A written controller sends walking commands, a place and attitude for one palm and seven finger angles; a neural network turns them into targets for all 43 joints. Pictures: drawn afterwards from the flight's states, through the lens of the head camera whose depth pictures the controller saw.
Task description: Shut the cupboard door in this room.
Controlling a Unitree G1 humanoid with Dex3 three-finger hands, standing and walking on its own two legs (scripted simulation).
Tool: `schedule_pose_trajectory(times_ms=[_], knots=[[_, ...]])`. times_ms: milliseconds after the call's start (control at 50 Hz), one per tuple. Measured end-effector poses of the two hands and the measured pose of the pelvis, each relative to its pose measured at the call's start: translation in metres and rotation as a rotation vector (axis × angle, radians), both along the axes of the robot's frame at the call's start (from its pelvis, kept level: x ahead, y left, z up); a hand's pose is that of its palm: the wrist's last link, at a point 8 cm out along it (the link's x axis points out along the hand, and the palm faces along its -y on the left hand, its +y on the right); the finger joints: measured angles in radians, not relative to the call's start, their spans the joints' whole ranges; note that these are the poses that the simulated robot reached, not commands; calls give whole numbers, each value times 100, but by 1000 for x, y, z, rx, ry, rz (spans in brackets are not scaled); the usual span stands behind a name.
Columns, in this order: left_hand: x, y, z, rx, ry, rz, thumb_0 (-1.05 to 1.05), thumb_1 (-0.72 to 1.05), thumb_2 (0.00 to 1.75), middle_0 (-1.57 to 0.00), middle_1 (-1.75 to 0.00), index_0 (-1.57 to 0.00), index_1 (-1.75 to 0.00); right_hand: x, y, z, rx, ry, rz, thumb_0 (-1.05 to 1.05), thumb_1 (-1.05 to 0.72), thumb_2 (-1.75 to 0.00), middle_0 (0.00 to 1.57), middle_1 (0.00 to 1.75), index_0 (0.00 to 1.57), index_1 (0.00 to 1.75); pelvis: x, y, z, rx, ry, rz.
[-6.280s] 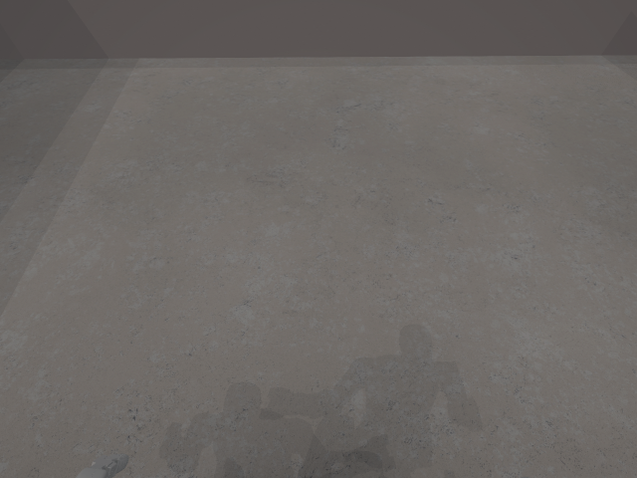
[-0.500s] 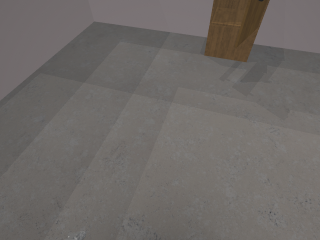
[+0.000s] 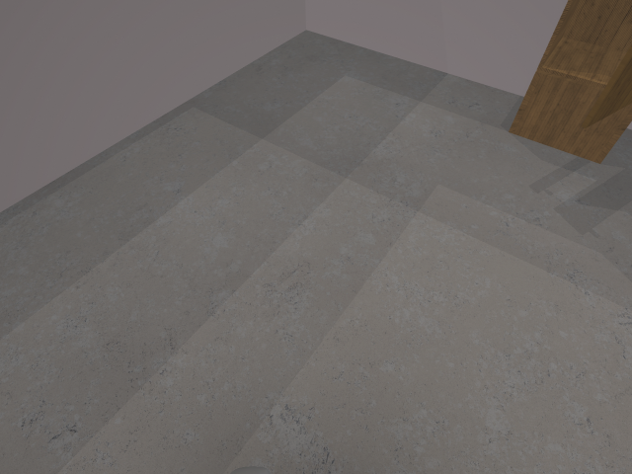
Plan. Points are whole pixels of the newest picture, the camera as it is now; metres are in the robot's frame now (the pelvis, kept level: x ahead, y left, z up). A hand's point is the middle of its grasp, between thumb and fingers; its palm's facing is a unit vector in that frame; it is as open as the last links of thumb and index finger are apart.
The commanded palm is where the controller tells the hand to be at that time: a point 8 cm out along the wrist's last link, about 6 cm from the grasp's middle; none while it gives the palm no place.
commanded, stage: turn or walk to find it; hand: left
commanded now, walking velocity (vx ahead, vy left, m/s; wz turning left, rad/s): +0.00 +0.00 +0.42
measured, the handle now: out of the picture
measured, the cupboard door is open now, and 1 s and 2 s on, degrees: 69 69 69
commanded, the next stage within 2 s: stand and wait in 0.24 s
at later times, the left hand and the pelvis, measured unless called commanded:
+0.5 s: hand out of the picture +0.03 +0.24 -0.16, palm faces +0.16 -0.96 -0.25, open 7.4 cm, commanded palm none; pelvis -0.02 +0.03 +0.00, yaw +7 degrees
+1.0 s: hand out of the picture -0.06 +0.21 -0.17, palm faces +0.34 -0.91 -0.23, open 7.3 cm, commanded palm none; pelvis -0.04 +0.02 +0.00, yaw +18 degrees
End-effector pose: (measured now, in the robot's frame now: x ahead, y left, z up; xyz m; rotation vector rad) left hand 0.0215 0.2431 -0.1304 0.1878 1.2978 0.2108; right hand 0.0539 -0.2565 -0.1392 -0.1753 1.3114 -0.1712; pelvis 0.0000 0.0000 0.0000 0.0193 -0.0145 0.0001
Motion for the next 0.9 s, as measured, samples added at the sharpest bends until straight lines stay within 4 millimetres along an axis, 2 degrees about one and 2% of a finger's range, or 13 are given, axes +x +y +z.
schedule_pose_trajectory(times_ms=[100,160,260,360,460,580,660,740,820,900], knots=[[-34,34,-26,-26,53,82,0,91,90,-20,-30,-20,-30,41,32,6,-36,-107,95,1,-91,-90,20,30,20,30,-5,24,-13,-21,3,50],[-42,47,-27,-29,79,103,0,91,90,-20,-30,-20,-30,52,51,17,-41,-147,132,1,-91,-90,20,30,20,30,-8,33,-9,-25,-3,60],[-34,60,-14,-37,25,121,1,91,90,-20,-30,-20,-29,52,69,27,-38,-154,160,1,-91,-90,20,30,20,30,-11,44,3,-43,-2,95],[-21,64,-5,-20,-37,120,0,91,90,-20,-30,-20,-29,43,77,25,-15,-145,157,1,-91,-90,20,30,20,30,-13,45,6,-33,-3,113],[-9,53,2,-5,-63,105,0,91,90,-20,-30,-20,-29,21,72,14,12,-106,131,1,-91,-90,20,30,20,30,-15,38,6,-20,-5,125],[-3,20,3,11,-84,78,0,91,90,-20,-30,-20,-29,-12,50,-11,55,-22,91,1,-91,-90,20,30,20,30,-15,16,-2,18,0,125],[-15,-5,8,1,-75,93,0,91,90,-20,-30,-20,-30,-30,37,-18,76,52,83,1,-91,-90,20,30,20,30,-16,5,0,9,-4,154],[-32,-9,12,12,-61,152,0,93,90,-20,-30,-20,-30,-38,25,-14,69,113,107,1,-91,-90,20,30,20,30,-19,-3,5,13,0,189],[-50,-9,11,10,-38,195,0,93,90,-20,-30,-20,-30,-36,17,-11,44,145,140,1,-91,-90,20,30,20,30,-23,-3,5,7,7,232],[-71,-5,6,-1,-20,244,0,92,90,-20,-30,-20,-30,-22,19,-7,13,143,194,1,-91,-90,20,30,20,30,-27,3,4,4,11,269]])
